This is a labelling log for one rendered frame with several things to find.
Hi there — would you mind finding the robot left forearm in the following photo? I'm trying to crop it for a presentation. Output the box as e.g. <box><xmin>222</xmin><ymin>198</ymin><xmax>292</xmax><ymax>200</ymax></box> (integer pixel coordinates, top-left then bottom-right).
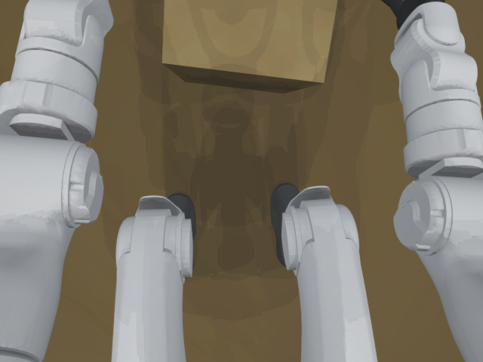
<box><xmin>0</xmin><ymin>0</ymin><xmax>114</xmax><ymax>143</ymax></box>

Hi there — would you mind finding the robot left upper arm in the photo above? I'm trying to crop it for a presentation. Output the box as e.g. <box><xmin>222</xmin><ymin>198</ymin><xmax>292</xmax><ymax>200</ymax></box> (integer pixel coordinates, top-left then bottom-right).
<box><xmin>0</xmin><ymin>133</ymin><xmax>104</xmax><ymax>362</ymax></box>

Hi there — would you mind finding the robot right hand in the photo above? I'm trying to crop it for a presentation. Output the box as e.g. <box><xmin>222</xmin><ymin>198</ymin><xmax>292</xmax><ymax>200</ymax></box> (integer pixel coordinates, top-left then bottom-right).
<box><xmin>381</xmin><ymin>0</ymin><xmax>445</xmax><ymax>30</ymax></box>

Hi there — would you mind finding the carton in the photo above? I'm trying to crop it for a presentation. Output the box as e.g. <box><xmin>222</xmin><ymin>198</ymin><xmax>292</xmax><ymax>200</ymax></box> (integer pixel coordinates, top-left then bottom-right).
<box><xmin>162</xmin><ymin>0</ymin><xmax>337</xmax><ymax>94</ymax></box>

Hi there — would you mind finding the right robot foot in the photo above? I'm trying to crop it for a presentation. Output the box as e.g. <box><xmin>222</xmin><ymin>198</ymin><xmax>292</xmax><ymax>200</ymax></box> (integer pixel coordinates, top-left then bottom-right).
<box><xmin>270</xmin><ymin>183</ymin><xmax>300</xmax><ymax>267</ymax></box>

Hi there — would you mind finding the right robot thigh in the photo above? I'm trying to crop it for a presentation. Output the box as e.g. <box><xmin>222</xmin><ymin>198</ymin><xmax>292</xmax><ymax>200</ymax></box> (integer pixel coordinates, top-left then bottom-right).
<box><xmin>281</xmin><ymin>198</ymin><xmax>377</xmax><ymax>362</ymax></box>

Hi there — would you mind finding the robot right forearm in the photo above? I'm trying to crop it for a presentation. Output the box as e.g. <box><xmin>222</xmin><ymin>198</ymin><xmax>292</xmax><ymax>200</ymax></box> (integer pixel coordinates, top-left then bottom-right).
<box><xmin>390</xmin><ymin>2</ymin><xmax>483</xmax><ymax>179</ymax></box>

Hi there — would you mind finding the robot right upper arm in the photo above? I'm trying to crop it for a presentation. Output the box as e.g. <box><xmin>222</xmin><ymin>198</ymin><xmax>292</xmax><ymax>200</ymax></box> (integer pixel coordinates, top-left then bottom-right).
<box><xmin>393</xmin><ymin>176</ymin><xmax>483</xmax><ymax>362</ymax></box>

